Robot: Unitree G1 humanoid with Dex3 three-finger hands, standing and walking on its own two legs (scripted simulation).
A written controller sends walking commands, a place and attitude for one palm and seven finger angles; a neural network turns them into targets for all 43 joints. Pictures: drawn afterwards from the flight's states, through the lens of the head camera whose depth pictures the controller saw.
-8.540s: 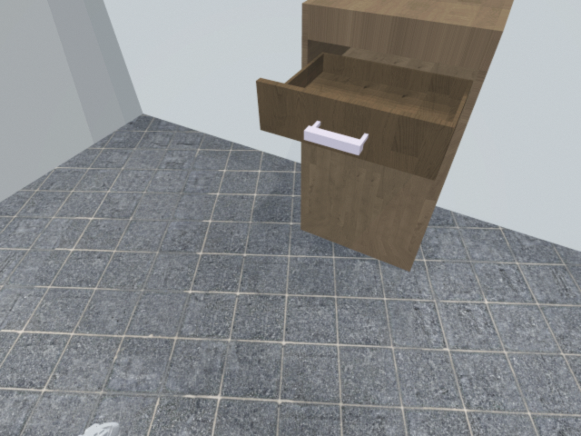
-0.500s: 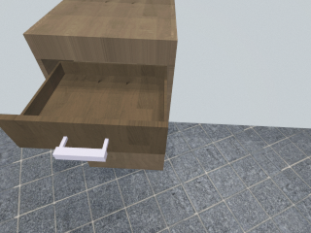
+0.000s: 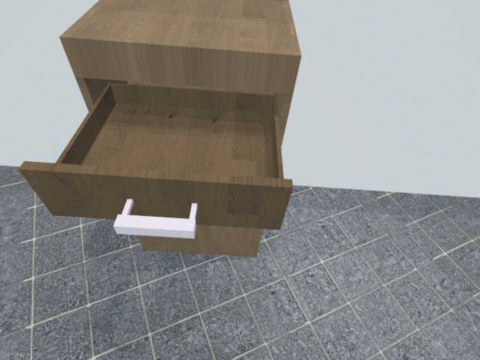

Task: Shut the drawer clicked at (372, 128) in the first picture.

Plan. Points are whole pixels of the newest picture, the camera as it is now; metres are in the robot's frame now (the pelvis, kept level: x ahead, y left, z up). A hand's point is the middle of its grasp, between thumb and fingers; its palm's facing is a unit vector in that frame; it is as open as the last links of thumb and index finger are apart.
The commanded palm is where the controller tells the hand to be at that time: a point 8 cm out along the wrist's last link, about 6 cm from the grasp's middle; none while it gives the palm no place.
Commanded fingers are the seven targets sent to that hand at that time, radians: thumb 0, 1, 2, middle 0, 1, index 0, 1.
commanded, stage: shuffle to correct the standing spot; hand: left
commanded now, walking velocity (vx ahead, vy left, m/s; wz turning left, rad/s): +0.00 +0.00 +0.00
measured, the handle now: (159, 216) +0.35 +0.17 +0.02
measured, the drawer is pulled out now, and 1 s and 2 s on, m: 0.30 0.30 0.30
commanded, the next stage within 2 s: come to a stop and stand still in 0.38 s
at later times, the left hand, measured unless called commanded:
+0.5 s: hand out of the picture -0.01 +0.16 -0.17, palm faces +0.02 -0.99 -0.17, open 7.4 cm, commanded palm none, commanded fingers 0.00 0.90 0.90 -0.20 -0.30 -0.20 -0.30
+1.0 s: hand out of the picture +0.08 +0.18 -0.17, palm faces -0.01 -0.96 -0.28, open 7.3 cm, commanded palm none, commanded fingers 0.00 0.90 0.90 -0.20 -0.30 -0.20 -0.30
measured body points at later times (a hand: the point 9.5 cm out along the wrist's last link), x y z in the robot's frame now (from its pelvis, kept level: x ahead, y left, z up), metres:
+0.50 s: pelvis +0.04 -0.01 +0.00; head +0.05 +0.00 +0.45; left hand -0.01 +0.21 -0.16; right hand +0.03 -0.24 -0.16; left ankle +0.04 +0.07 -0.73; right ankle -0.03 -0.11 -0.73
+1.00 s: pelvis +0.04 -0.02 +0.00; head +0.08 -0.03 +0.45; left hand +0.08 +0.23 -0.15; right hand +0.10 -0.26 -0.16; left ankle +0.04 +0.07 -0.73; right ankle -0.03 -0.11 -0.73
